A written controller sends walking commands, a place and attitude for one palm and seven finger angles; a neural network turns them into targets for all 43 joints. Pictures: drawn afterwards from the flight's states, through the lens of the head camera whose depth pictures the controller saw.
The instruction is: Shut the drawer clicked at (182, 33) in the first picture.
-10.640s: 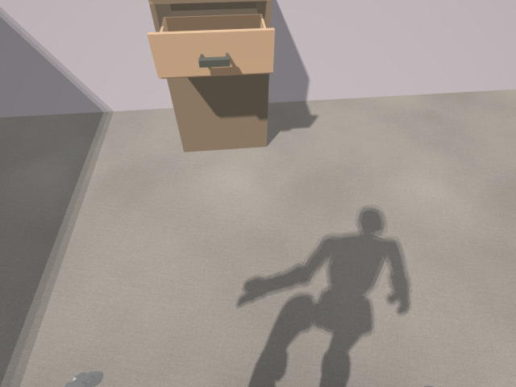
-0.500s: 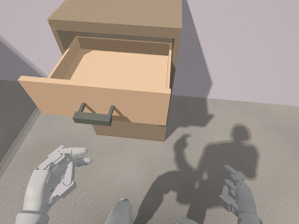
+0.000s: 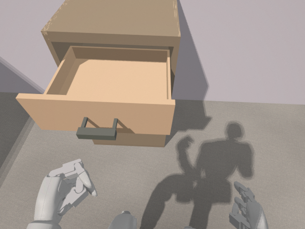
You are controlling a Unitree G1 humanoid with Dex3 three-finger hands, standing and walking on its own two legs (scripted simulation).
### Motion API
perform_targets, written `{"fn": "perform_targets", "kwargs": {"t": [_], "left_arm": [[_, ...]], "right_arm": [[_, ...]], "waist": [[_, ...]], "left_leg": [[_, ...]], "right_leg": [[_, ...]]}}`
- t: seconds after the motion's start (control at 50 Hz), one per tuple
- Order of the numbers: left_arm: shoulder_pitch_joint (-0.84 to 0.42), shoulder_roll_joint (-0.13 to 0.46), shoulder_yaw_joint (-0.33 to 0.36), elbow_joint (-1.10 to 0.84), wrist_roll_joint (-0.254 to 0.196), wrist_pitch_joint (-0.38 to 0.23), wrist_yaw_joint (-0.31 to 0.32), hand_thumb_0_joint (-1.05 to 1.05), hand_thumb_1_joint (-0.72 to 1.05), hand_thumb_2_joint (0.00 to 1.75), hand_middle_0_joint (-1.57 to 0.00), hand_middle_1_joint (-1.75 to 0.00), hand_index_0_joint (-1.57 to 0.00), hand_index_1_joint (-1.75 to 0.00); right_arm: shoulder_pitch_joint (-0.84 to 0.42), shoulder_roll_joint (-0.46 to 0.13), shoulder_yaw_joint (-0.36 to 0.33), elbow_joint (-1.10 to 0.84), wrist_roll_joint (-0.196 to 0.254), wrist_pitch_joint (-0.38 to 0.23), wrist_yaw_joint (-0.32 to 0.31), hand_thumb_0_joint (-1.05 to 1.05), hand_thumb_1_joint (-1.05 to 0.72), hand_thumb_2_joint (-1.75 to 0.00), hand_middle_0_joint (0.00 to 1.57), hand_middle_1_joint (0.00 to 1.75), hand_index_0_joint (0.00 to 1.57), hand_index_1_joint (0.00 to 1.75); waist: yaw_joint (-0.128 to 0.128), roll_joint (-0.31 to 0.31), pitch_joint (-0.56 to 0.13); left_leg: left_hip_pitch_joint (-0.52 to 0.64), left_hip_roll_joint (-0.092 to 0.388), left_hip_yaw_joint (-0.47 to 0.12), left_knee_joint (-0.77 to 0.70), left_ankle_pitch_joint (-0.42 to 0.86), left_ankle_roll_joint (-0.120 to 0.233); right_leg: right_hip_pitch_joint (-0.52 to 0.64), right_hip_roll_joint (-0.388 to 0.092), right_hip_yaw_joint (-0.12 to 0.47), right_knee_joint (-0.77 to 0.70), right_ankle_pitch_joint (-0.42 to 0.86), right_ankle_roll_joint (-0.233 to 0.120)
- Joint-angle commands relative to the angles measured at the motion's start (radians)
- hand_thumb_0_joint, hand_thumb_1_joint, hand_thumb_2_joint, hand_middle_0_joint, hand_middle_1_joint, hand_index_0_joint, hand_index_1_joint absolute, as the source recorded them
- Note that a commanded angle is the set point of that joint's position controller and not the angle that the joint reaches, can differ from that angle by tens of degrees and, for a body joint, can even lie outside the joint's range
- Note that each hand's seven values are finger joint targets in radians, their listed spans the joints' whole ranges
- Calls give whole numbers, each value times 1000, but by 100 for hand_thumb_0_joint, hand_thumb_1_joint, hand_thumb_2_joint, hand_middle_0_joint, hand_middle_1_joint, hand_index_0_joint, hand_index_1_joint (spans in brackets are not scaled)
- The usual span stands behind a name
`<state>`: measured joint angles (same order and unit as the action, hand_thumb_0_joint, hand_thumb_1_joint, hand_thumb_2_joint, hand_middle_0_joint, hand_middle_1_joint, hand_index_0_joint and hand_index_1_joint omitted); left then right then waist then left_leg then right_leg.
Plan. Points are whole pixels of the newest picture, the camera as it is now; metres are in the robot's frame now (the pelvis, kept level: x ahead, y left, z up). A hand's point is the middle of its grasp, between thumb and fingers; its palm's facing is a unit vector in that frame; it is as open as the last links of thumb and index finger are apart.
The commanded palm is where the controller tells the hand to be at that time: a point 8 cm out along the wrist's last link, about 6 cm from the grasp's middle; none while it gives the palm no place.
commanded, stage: raise the hand and make a fist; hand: left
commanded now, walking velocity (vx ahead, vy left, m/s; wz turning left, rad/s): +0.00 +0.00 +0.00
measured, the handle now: (98, 127) +0.40 +0.19 +0.00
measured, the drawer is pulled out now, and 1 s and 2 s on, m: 0.28 0.28 0.28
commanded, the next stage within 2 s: bring the fist close to the handle in 0.80 s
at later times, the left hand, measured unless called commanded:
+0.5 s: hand (82, 187) +0.19 +0.15 +0.10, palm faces +0.01 -1.00 -0.06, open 3.3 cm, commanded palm +0.16 +0.21 +0.11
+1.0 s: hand (83, 188) +0.19 +0.15 +0.10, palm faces +0.02 -1.00 -0.07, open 3.3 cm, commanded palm +0.17 +0.21 +0.09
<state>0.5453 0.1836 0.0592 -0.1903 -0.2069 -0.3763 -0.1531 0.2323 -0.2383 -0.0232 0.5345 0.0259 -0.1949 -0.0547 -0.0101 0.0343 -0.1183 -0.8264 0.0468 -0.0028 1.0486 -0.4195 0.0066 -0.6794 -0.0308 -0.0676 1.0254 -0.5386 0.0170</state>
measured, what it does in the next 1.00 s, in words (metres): stands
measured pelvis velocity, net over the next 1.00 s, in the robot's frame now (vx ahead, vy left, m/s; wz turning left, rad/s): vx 0.01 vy -0.02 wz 0.01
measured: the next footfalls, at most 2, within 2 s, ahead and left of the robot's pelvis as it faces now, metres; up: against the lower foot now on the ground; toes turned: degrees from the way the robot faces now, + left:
none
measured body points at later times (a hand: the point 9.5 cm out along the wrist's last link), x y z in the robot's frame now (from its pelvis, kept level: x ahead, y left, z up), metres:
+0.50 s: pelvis +0.01 -0.01 +0.01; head +0.03 -0.01 +0.46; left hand +0.19 +0.21 +0.11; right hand +0.19 -0.23 -0.05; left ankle +0.06 +0.11 -0.67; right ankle -0.02 -0.13 -0.67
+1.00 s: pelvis +0.01 -0.02 +0.02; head +0.03 -0.03 +0.47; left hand +0.19 +0.21 +0.10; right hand +0.20 -0.25 -0.05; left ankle +0.06 +0.11 -0.67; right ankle -0.02 -0.13 -0.67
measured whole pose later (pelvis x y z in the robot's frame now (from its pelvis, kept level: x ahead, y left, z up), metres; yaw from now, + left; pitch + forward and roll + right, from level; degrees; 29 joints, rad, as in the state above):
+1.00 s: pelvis +0.01 -0.02 +0.02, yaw +1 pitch +8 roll -1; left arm 0.57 0.20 0.12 -0.20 -0.25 -0.32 -0.22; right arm 0.23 -0.23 0.00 0.53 0.04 -0.18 -0.06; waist 0.00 0.05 -0.13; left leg -0.70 0.05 -0.02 0.95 -0.39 -0.02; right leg -0.56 -0.02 -0.08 0.94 -0.53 -0.01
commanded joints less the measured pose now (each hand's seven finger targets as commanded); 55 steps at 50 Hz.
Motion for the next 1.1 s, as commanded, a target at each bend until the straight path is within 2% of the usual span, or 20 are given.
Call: {"fn": "perform_targets", "kwargs": {"t": [0.0, 0.02, 0.04, 0.1, 0.14, 0.2, 0.24, 0.32, 0.44, 0.46, 0.54, 0.64, 0.66, 0.7, 0.84, 0.86, 0.88, 0.94, 0.98, 1.08], "left_arm": [[-27, 59, -1, -268, 7, -30, 28, 0, 90, 90, -132, -151, -132, -151], [-16, 52, -10, -281, 9, -16, 32, 0, 90, 90, -134, -153, -134, -153], [-4, 80, 16, -253, 21, 6, 40, 0, 90, 90, -136, -156, -136, -156], [11, 69, 9, -299, 18, 38, 40, 0, 90, 90, -140, -160, -140, -160], [1, 98, 40, -285, 24, 55, 48, 0, 90, 90, -140, -160, -140, -160], [2, 68, 13, -331, 12, 50, 39, 0, 90, 90, -140, -160, -140, -160], [-14, 88, 24, -326, 11, 51, 38, 0, 90, 90, -140, -160, -140, -160], [0, 75, 10, -359, 0, 45, 20, 0, 90, 90, -140, -160, -140, -160], [49, 124, 88, -298, -14, 61, 16, 0, 90, 90, -140, -160, -140, -160], [53, 87, 52, -308, -17, 57, 8, 0, 90, 90, -140, -160, -140, -160], [43, 133, 109, -303, -33, 36, 5, 0, 90, 90, -140, -160, -140, -160], [43, 141, 127, -281, -44, 5, -14, 0, 90, 90, -140, -160, -140, -160], [51, 108, 97, -287, -49, 2, -23, 0, 90, 90, -140, -160, -140, -160], [29, 120, 105, -274, -57, 1, -31, 0, 90, 90, -140, -160, -140, -160], [33, 144, 140, -250, -60, 4, -46, 0, 90, 90, -140, -160, -140, -160], [31, 121, 118, -255, -63, 5, -49, 0, 90, 90, -140, -160, -140, -160], [22, 138, 139, -254, -65, 3, -49, 0, 90, 90, -140, -160, -140, -160], [-30, 124, 128, -183, -61, 0, -55, 0, 90, 90, -140, -160, -140, -160], [-60, 97, 96, -175, -58, -12, -65, 0, 90, 90, -140, -160, -140, -160], [-174, 131, 112, -142, -46, -38, -62, 0, 90, 90, -140, -160, -140, -160]], "right_arm": [[-57, -104, -29, -198, 3, -40, 5, 0, -90, -90, 20, 30, 20, 30], [-54, -103, -25, -208, 3, -34, 8, 0, -90, -90, 20, 30, 20, 30], [-59, -104, -26, -207, 4, -20, 8, 0, -90, -90, 20, 30, 20, 30], [-58, -95, -19, -232, 5, 3, 11, 0, -90, -90, 20, 30, 20, 30], [-62, -95, -15, -232, 5, 19, 8, 0, -90, -90, 20, 30, 20, 30], [-58, -90, -8, -248, 5, 18, 10, 0, -90, -90, 20, 30, 20, 30], [-63, -93, -3, -241, 6, 16, 10, 0, -90, -90, 20, 30, 20, 30], [-54, -94, -2, -245, 8, 1, 11, 0, -90, -90, 20, 30, 20, 30], [-75, -96, -13, -222, 15, -5, 3, 0, -90, -90, 20, 30, 20, 30], [-72, -94, -10, -228, 15, -8, 4, 0, -90, -90, 20, 30, 20, 30], [-79, -96, -18, -211, 16, -20, 1, 0, -90, -90, 20, 30, 20, 30], [-77, -97, -23, -190, 18, -36, -1, 0, -90, -90, 20, 30, 20, 30], [-76, -93, -21, -193, 20, -41, 1, 0, -90, -90, 20, 30, 20, 30], [-74, -97, -21, -188, 21, -47, 0, 0, -90, -90, 20, 30, 20, 30], [-85, -96, -24, -174, 22, -55, -2, 0, -90, -90, 20, 30, 20, 30], [-83, -93, -22, -177, 21, -55, -2, 0, -90, -90, 20, 30, 20, 30], [-79, -93, -25, -173, 21, -54, -3, 0, -90, -90, 20, 30, 20, 30], [-84, -100, -21, -159, 17, -48, -6, 0, -90, -90, 20, 30, 20, 30], [-75, -104, -20, -163, 14, -51, -5, 0, -90, -90, 20, 30, 20, 30], [-65, -110, -20, -152, 8, -54, -9, 0, -90, -90, 20, 30, 20, 30]], "waist": [[-9, 36, -152], [-5, 45, -162], [-6, -3, -145], [4, 28, -152], [1, -9, -114], [2, 34, -124], [-6, 10, -98], [-4, 34, -124], [9, -31, -84], [5, -19, -79], [11, -34, -79], [7, -20, -89], [4, 2, -86], [-2, -30, -79], [10, -14, -80], [5, -25, -84], [6, -34, -98], [-11, -56, -42], [-17, -40, -63], [-24, -28, -112]], "left_leg": [[293, -16, -47, -205, 114, 17], [301, -16, -51, -212, 122, 16], [290, -15, -50, -212, 120, 20], [309, -18, -43, -220, 152, 16], [298, -16, -43, -223, 145, 18], [317, -19, -40, -226, 147, 15], [309, -18, -42, -225, 136, 18], [327, -24, -39, -227, 154, 17], [295, -30, -26, -232, 133, 20], [301, -33, -23, -235, 131, 20], [285, -35, -18, -229, 125, 20], [294, -38, -9, -218, 152, 22], [302, -40, -8, -222, 148, 21], [292, -40, -10, -220, 138, 22], [298, -42, -8, -224, 148, 23], [303, -43, -7, -224, 156, 24], [306, -42, -7, -220, 169, 24], [272, -44, -10, -208, 136, 24], [276, -45, -10, -198, 141, 23], [262, -42, -13, -164, 140, 23]], "right_leg": [[-24, 52, -36, -163, 156, -31], [-12, 52, -39, -164, 164, -32], [-3, 54, -37, -173, 168, -30], [23, 54, -40, -177, 200, -32], [28, 58, -40, -190, 201, -31], [32, 55, -41, -193, 200, -32], [34, 57, -37, -206, 195, -31], [51, 52, -35, -211, 211, -31], [75, 49, -20, -247, 202, -25], [69, 48, -22, -246, 200, -24], [78, 46, -8, -261, 185, -23], [86, 43, 6, -268, 218, -21], [81, 42, 1, -265, 218, -21], [80, 40, 8, -274, 206, -19], [95, 40, 15, -284, 217, -19], [95, 38, 13, -281, 232, -17], [102, 38, 17, -280, 251, -15], [59, 41, 21, -284, 209, -13], [45, 40, 19, -266, 219, -14], [16, 40, 28, -236, 207, -16]]}}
